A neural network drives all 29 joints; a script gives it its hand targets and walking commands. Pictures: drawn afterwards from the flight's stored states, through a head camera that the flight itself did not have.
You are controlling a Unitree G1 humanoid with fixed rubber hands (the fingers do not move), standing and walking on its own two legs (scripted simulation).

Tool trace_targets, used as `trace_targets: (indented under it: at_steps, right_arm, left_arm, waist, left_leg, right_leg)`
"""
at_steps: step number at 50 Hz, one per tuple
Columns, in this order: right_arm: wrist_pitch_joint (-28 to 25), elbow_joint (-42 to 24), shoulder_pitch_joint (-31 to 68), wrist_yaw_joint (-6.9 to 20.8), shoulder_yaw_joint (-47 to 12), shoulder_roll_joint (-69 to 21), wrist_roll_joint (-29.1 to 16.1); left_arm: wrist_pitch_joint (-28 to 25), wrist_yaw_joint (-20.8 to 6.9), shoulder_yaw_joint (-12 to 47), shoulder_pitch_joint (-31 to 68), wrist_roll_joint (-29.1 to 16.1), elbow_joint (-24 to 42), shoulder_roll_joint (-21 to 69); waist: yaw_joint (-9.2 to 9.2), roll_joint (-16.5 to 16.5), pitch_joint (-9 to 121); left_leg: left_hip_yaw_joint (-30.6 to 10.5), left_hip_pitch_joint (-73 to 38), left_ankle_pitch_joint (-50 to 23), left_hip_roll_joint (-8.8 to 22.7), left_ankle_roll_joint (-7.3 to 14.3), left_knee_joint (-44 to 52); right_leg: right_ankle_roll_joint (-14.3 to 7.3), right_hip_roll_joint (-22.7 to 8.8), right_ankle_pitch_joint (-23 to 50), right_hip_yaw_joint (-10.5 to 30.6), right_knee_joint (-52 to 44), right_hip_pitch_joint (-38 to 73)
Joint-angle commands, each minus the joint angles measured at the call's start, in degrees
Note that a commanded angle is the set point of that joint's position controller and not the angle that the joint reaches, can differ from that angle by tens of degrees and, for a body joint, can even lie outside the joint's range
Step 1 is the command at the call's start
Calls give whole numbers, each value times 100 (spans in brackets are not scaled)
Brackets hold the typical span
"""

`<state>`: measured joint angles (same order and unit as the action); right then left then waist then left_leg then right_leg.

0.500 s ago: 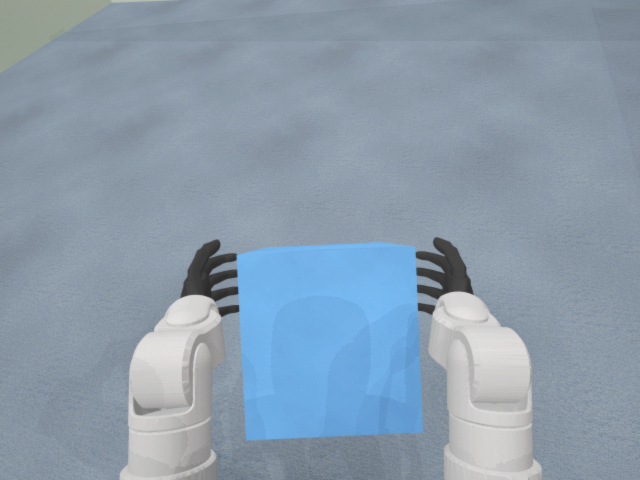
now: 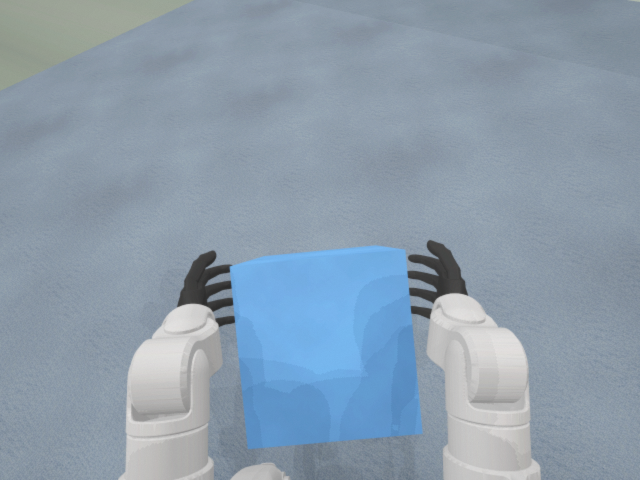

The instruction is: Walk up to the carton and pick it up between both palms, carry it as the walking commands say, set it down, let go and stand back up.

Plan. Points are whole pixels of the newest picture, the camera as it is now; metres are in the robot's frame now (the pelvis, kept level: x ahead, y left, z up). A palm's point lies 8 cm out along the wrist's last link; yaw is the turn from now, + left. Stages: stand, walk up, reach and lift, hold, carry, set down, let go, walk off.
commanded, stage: carry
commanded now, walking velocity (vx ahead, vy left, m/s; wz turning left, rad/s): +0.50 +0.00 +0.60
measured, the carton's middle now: (325, 325) +0.33 +0.00 -0.04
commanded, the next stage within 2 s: none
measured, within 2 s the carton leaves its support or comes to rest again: neither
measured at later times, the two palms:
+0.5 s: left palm (221, 196) +0.54 +0.15 +0.04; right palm (387, 165) +0.57 -0.12 +0.05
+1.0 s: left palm (176, 122) +0.71 +0.25 +0.08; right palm (309, 82) +0.83 +0.00 +0.06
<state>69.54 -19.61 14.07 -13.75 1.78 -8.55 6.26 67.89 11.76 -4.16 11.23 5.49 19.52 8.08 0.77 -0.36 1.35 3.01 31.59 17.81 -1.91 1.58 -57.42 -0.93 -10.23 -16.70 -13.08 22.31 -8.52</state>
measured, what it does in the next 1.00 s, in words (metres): walks ahead, turning left: left foot, then right foot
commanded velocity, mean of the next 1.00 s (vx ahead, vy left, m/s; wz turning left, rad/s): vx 0.37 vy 0.00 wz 0.44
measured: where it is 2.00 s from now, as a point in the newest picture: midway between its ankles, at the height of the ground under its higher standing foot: (333, 353)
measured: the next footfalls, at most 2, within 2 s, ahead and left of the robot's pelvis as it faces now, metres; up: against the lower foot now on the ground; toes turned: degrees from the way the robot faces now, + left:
left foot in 0.30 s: +0.31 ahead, +0.09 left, +0.00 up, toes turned +8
right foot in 0.58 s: +0.46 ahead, -0.13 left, +0.00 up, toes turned +7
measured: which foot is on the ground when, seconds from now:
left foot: up 0.00-0.28, down 0.30-0.60, up 0.62-0.98, down 1.00-1.00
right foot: down 0.00-0.28, up 0.30-0.56, down 0.58-1.00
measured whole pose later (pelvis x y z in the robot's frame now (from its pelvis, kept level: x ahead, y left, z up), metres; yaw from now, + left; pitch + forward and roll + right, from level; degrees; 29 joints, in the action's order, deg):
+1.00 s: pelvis +0.51 +0.01 -0.03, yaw +25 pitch +2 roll +2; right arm 69.0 -19.0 13.8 -14.0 2.3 -8.5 6.3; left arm 68.8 11.8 -4.0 12.7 5.5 21.1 8.3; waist 0.6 -1.1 0.9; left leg 10.0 24.0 -0.9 -1.3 4.1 -29.9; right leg 3.0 -9.1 -25.5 -17.0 33.8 -3.3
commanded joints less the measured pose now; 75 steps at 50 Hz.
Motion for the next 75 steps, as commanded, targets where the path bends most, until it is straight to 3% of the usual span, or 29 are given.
trace_targets:
  at_steps: [1, 7, 10, 12, 13, 14, 15, 16, 17, 19, 24, 28, 29, 30, 31, 34, 40, 46, 47, 48, 50, 51, 52, 56, 61, 64, 65, 69, 75]
  right_arm:
    - [-260, -636, 1832, 1171, -3466, -6065, -2065]
    - [-54, -416, 1825, 1108, -3366, -5862, -2039]
    - [48, -340, 1725, 1114, -3287, -5694, -2051]
    - [84, -195, 1569, 1159, -3190, -5649, -2066]
    - [73, -66, 1479, 1208, -3115, -5744, -2080]
    - [61, 25, 1605, 1230, -3021, -5652, -2092]
    - [12, -163, 1738, 1271, -3004, -5632, -2150]
    - [12, -390, 1955, 1288, -3098, -5591, -2148]
    - [-6, -616, 2059, 1352, -3242, -5865, -2230]
    - [-121, -423, 1787, 1459, -3175, -6253, -2270]
    - [-396, -754, 1458, 1603, -3144, -6263, -2261]
    - [-412, -744, 1491, 1593, -3056, -6034, -2143]
    - [-397, -718, 1468, 1564, -3048, -5966, -2070]
    - [-361, -737, 1490, 1535, -3027, -5913, -2002]
    - [-337, -783, 1616, 1517, -3071, -5847, -2045]
    - [-319, -615, 1746, 1500, -3178, -5891, -2175]
    - [-310, -927, 2116, 1256, -3450, -6001, -2277]
    - [-182, -926, 2078, 1166, -3349, -5803, -2283]
    - [-148, -840, 1981, 1182, -3312, -5791, -2281]
    - [-109, -690, 1809, 1197, -3228, -5734, -2246]
    - [-87, -351, 1520, 1229, -2945, -5474, -2169]
    - [-82, -398, 1672, 1256, -2914, -5380, -2151]
    - [-77, -536, 1802, 1292, -3009, -5501, -2154]
    - [-224, -513, 1714, 1423, -2942, -5905, -2272]
    - [-318, -652, 1835, 1417, -3020, -5880, -2215]
    - [-251, -516, 1644, 1392, -2995, -5793, -2081]
    - [-216, -442, 1643, 1383, -3000, -5762, -2055]
    - [-145, -440, 2025, 1333, -3096, -5767, -2141]
    - [-116, -380, 2072, 1384, -3036, -5785, -2201]
  left_arm:
    - [-245, -1404, 2933, 2222, -2199, 996, 5432]
    - [-58, -1351, 2807, 2295, -2039, 795, 5155]
    - [39, -1297, 2844, 2179, -1955, 700, 5110]
    - [54, -1269, 2951, 2182, -1906, 715, 5129]
    - [52, -1268, 3034, 2459, -1890, 796, 5089]
    - [66, -1288, 3078, 2520, -1874, 868, 5151]
    - [35, -1282, 3155, 2655, -1947, 873, 5181]
    - [36, -1277, 3110, 2684, -1950, 719, 5266]
    - [-21, -1227, 3122, 2439, -1923, 676, 5680]
    - [-55, -1217, 3414, 2378, -2027, 934, 6062]
    - [-305, -1213, 3583, 2468, -2164, 1216, 6326]
    - [-330, -1226, 3614, 2580, -2227, 1316, 6304]
    - [-314, -1221, 3568, 2497, -2204, 1251, 6184]
    - [-280, -1215, 3515, 2528, -2170, 1188, 5993]
    - [-243, -1206, 3491, 2485, -2145, 1105, 5936]
    - [-189, -1195, 3369, 2425, -2011, 909, 5916]
    - [-177, -1297, 3115, 2263, -2204, 1057, 5638]
    - [-92, -1316, 3033, 2128, -2161, 970, 5467]
    - [-65, -1294, 3056, 2171, -2130, 966, 5449]
    - [-16, -1267, 3094, 2203, -2072, 844, 5405]
    - [72, -1228, 3244, 2349, -2026, 786, 5247]
    - [73, -1216, 3317, 2446, -2060, 663, 5250]
    - [68, -1226, 3317, 2397, -2093, 591, 5460]
    - [-32, -1162, 3609, 2637, -2203, 1113, 5799]
    - [-120, -1213, 3455, 2524, -2165, 1012, 5908]
    - [-79, -1249, 3304, 2360, -2039, 798, 5750]
    - [-41, -1259, 3255, 2256, -1985, 641, 5720]
    - [43, -1271, 2990, 2209, -1919, 348, 5535]
    - [114, -1235, 3135, 2427, -1960, 502, 5523]
  waist:
    - [-196, 1512, 1193]
    - [-82, 1399, 662]
    - [4, 1689, 1096]
    - [237, 1300, 1768]
    - [496, 574, 1751]
    - [242, -1248, 1549]
    - [222, -1338, 1723]
    - [227, -751, 1547]
    - [168, -169, 1681]
    - [127, -381, 1902]
    - [99, -1179, 2305]
    - [-128, -922, 2280]
    - [-257, -255, 2383]
    - [-297, 1162, 2300]
    - [-197, 1290, 2263]
    - [-205, 332, 2094]
    - [-253, 1600, 1541]
    - [-221, 1690, 1724]
    - [-87, 1391, 1869]
    - [125, 952, 2033]
    - [144, -1421, 2342]
    - [37, -939, 2635]
    - [63, -390, 2430]
    - [45, -951, 2522]
    - [-60, -738, 2583]
    - [-44, 551, 2495]
    - [-13, 836, 2252]
    - [-38, 936, 2220]
    - [-66, 145, 2348]
  left_leg:
    - [724, 1310, -878, 426, 81, -85]
    - [1270, 338, -1359, 242, 197, 1245]
    - [1726, -895, -1407, -308, 192, 2138]
    - [1562, -2433, -1302, -574, 386, 2953]
    - [250, -3306, -1317, -92, 903, 3576]
    - [-2513, -3789, -3226, 1525, 1755, 3692]
    - [-3544, -3707, -3541, 2037, 2251, 3803]
    - [-3664, -3309, -3138, 2232, 2164, 3993]
    - [-3269, -3594, -2802, 1876, 1958, 3836]
    - [-2491, -3663, -3157, 1342, 1527, 3679]
    - [-1812, -2758, -3382, 1154, 1436, 3547]
    - [-1035, -1226, -1778, 630, 915, 2668]
    - [-538, -67, -804, 299, 623, 1903]
    - [85, 1230, 1177, -216, 306, 553]
    - [-61, 1361, 1253, 223, 157, -378]
    - [-107, 1110, 626, 556, 107, -336]
    - [742, 1145, -386, 297, 51, 884]
    - [1517, -816, -1460, -447, -14, 2802]
    - [1552, -1494, -2003, -522, 26, 3461]
    - [1296, -2479, -2681, -461, 167, 4077]
    - [-1886, -4926, -8520, 1956, 1487, 2876]
    - [-1953, -4426, -8152, 2166, 1648, 2994]
    - [-1701, -4056, -7209, 1968, 1527, 3217]
    - [-993, -3911, -6371, 1447, 1096, 3172]
    - [-481, -2779, -4504, 1088, 689, 3075]
    - [150, -1695, -990, 402, -7, 2790]
    - [133, -1613, -292, 300, -33, 2884]
    - [-52, -1673, -649, 508, -7, 2992]
    - [-222, -2231, -2298, 956, 22, 3050]
  right_leg:
    - [242, -979, 4585, 312, -818, 2466]
    - [327, -694, 5016, -710, -503, 1770]
    - [429, -514, 6688, -879, 851, 1872]
    - [384, -316, 6786, -862, 2756, 1427]
    - [373, 182, 4291, -596, 4484, 17]
    - [487, 1300, -948, -275, 5974, -1927]
    - [445, 1347, -1990, 892, 7058, -2420]
    - [353, 1087, -2085, 1366, 7232, -2699]
    - [336, 740, -1734, 1656, 6477, -3049]
    - [345, 441, -1279, 1595, 4003, -2887]
    - [421, 888, -677, 1099, 1324, -1430]
    - [272, 895, 479, 820, -412, 538]
    - [-38, 176, 225, 1349, -759, 1839]
    - [-561, -1489, 247, 2804, -1273, 2653]
    - [-819, -2094, 1198, 3148, -1025, 2609]
    - [-507, -1793, 2528, 2120, -735, 2207]
    - [-129, -949, 4747, 426, -457, 2415]
    - [313, -324, 5853, -581, 1013, 1820]
    - [389, -214, 5792, -682, 1688, 1565]
    - [481, -15, 5297, -702, 2583, 955]
    - [609, 1111, -1619, -119, 5224, -2625]
    - [453, 779, -1818, 1003, 5495, -2317]
    - [396, 613, -1604, 1221, 5065, -2393]
    - [526, 470, -1050, 1102, 2339, -2129]
    - [307, 738, 855, 723, -238, -420]
    - [-134, -710, 3228, 1524, -217, 540]
    - [-168, -797, 3224, 1553, -237, 303]
    - [-70, -596, 2563, 1331, -247, 443]
    - [37, -80, 2456, 1233, 460, -104]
